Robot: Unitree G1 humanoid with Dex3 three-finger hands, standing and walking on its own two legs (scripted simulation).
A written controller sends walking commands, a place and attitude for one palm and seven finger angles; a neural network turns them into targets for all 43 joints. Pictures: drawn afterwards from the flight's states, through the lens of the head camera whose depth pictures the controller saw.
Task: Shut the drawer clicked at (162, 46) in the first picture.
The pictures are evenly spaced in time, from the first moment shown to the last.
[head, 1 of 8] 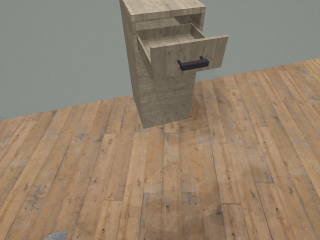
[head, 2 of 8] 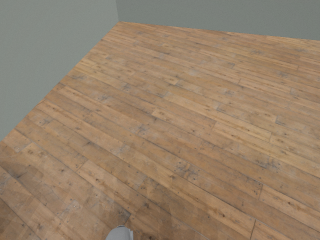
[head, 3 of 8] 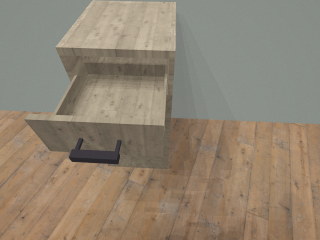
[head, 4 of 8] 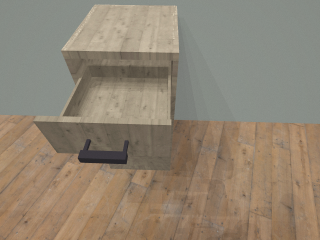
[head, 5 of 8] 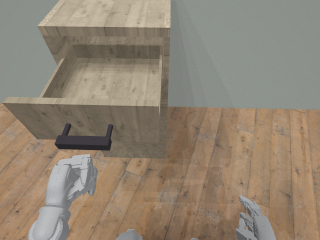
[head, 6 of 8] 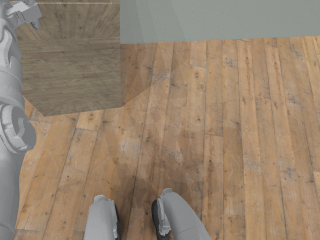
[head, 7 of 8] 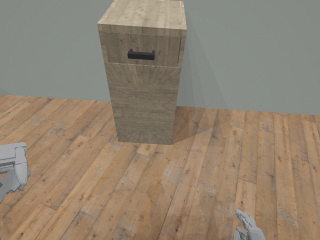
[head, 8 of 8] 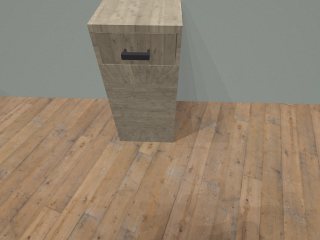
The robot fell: no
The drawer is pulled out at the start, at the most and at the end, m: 0.30 0.30 0.00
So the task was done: yes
